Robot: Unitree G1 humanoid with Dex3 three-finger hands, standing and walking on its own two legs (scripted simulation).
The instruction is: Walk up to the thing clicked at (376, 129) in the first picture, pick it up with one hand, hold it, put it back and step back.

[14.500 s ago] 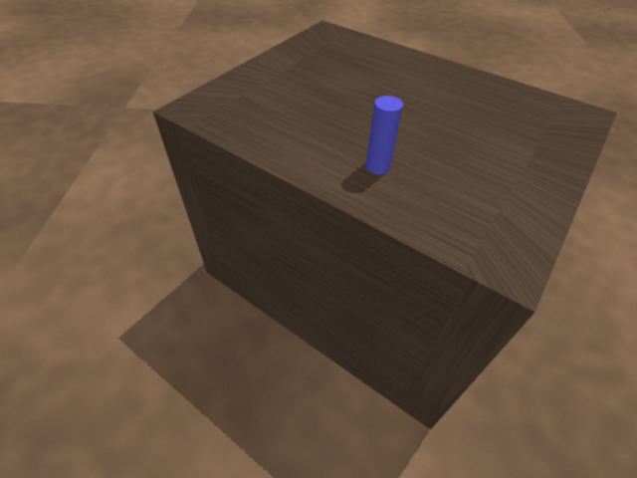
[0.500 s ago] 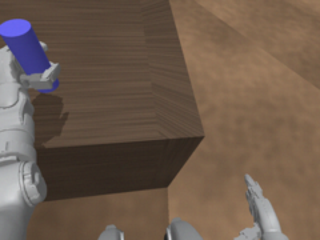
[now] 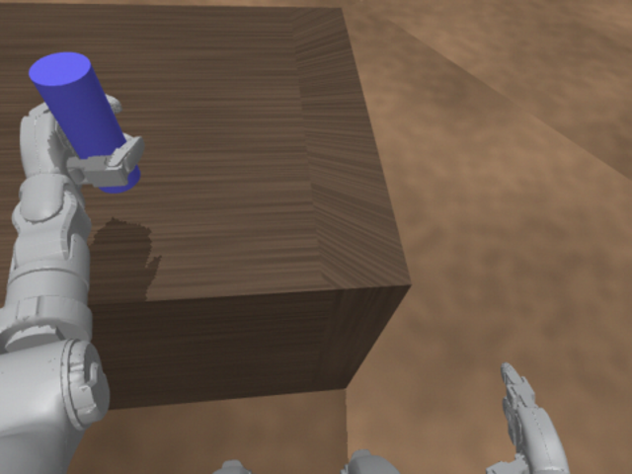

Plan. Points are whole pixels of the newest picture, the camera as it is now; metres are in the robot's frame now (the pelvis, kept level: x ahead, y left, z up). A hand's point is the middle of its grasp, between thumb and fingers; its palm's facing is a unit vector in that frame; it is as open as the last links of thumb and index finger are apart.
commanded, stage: lift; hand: left
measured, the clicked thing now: (93, 130) +0.49 +0.22 +0.14
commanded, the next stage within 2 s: hold in 1.20 s
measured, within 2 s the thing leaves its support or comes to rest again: neither
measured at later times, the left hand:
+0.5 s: hand (82, 151) +0.40 +0.19 +0.19, palm faces +0.22 -0.98 -0.01, open 7.7 cm
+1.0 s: hand (56, 173) +0.34 +0.18 +0.23, palm faces +0.20 -0.98 +0.01, open 7.7 cm
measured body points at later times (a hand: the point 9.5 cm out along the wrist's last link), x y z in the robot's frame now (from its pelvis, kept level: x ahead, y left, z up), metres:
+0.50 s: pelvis +0.00 -0.01 +0.02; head +0.01 -0.02 +0.47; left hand +0.39 +0.24 +0.20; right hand +0.16 -0.26 -0.04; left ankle -0.01 +0.12 -0.69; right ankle +0.00 -0.15 -0.69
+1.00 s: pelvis -0.02 -0.01 +0.03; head -0.04 -0.04 +0.48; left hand +0.32 +0.23 +0.24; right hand +0.15 -0.26 -0.04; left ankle -0.01 +0.12 -0.69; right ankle +0.00 -0.15 -0.69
